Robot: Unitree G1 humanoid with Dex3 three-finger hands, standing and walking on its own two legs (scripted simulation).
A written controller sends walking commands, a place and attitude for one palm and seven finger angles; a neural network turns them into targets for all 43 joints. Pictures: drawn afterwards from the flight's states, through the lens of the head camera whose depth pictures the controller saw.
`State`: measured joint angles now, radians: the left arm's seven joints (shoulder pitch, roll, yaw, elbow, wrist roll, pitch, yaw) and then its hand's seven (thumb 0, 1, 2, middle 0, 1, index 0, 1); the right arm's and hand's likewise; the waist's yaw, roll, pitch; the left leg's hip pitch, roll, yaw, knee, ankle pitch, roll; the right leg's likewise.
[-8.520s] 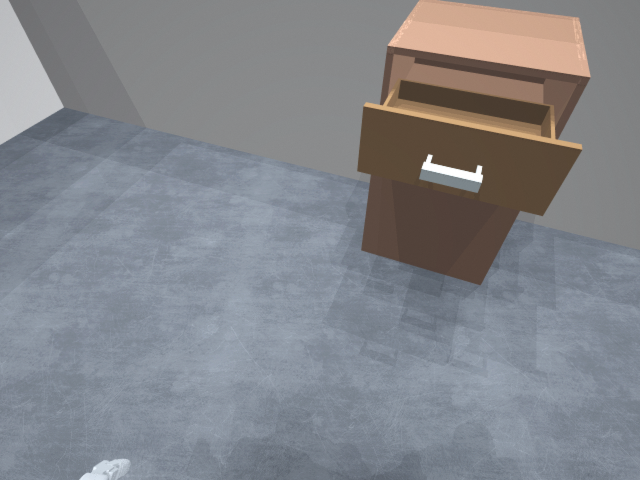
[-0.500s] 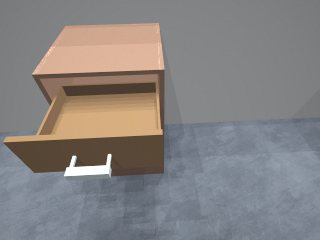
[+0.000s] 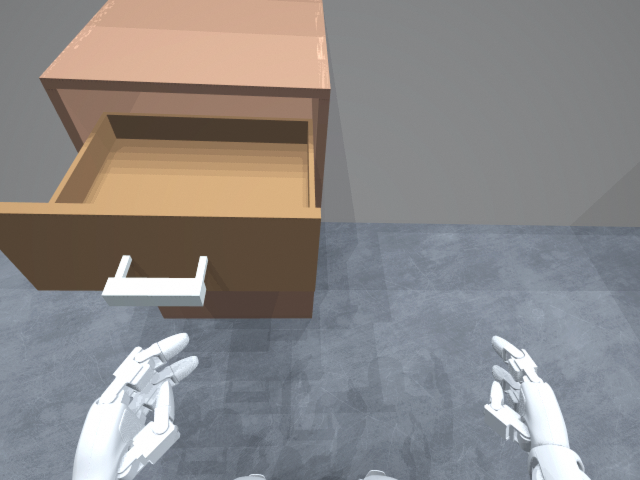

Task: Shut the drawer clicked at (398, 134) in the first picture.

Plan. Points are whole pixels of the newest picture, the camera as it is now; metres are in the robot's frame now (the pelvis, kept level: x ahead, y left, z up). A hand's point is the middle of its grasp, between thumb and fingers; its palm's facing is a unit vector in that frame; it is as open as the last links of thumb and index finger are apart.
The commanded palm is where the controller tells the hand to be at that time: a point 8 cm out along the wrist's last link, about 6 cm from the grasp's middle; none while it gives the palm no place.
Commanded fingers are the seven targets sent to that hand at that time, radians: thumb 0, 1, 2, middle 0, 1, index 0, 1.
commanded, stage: raise the hand and make a fist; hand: left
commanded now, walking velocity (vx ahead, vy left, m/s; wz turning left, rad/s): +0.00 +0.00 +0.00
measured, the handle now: (160, 277) +0.37 +0.26 +0.01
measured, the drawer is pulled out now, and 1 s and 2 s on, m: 0.29 0.29 0.29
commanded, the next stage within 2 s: bring the fist close to the handle in 1.52 s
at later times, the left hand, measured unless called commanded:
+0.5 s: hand (138, 400) +0.19 +0.21 +0.05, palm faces +0.20 -0.98 -0.07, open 3.7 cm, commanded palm +0.14 +0.25 +0.06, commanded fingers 0.00 0.90 0.90 -1.10 -1.27 -1.10 -1.27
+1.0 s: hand (144, 403) +0.18 +0.18 +0.10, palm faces +0.11 -0.99 -0.04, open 3.2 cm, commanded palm +0.14 +0.24 +0.10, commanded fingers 0.00 0.90 0.90 -1.40 -1.60 -1.40 -1.60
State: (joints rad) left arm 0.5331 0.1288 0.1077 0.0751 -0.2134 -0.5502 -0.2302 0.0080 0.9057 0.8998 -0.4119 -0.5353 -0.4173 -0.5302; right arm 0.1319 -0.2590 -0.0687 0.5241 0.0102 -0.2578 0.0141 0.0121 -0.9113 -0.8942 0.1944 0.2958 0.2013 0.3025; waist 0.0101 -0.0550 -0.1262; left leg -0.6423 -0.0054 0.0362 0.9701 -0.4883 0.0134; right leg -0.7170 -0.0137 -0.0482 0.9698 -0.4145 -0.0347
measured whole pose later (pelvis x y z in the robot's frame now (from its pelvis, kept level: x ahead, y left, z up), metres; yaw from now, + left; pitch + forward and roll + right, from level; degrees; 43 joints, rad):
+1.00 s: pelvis +0.02 +0.02 +0.00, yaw +2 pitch +8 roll -2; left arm 0.70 0.16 0.02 -0.39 -0.18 -0.25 -0.11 0.02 0.90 0.90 -1.36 -1.56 -1.36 -1.56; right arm 0.23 -0.20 0.04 0.44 0.03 -0.20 -0.02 0.01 -0.90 -0.89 0.20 0.30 0.21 0.30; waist 0.04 0.05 -0.14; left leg -0.60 -0.01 -0.02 0.98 -0.53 0.04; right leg -0.62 -0.02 -0.10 0.91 -0.43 0.00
